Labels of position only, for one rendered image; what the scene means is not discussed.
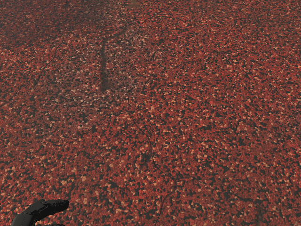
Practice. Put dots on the robot left hand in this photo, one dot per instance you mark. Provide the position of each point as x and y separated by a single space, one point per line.
39 210

